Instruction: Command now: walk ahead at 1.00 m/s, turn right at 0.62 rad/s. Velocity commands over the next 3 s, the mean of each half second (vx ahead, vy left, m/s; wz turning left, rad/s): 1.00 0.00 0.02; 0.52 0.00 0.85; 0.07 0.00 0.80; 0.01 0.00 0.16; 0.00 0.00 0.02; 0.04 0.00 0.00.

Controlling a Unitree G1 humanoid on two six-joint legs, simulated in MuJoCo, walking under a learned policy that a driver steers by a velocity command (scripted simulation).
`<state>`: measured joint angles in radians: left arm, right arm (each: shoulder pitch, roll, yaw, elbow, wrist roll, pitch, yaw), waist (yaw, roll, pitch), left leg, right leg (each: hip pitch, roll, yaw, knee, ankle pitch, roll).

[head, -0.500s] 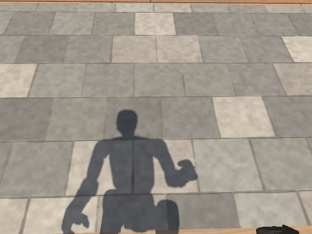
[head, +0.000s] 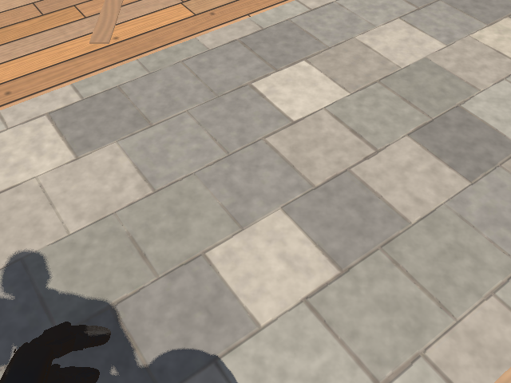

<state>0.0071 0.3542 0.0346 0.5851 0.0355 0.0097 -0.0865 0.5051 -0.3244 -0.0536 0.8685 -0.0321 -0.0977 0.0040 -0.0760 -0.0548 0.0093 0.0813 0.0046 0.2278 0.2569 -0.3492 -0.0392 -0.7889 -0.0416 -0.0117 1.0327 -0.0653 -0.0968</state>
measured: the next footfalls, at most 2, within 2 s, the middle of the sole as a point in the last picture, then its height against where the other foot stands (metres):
right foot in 0.14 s outside the picture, level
left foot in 0.58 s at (229, 287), level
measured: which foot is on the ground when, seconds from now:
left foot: down 0.00-0.16, up 0.18-0.56, down 0.58-0.94, up 0.96-1.00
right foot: up 0.00-0.12, down 0.14-0.56, up 0.58-0.94, down 0.96-1.00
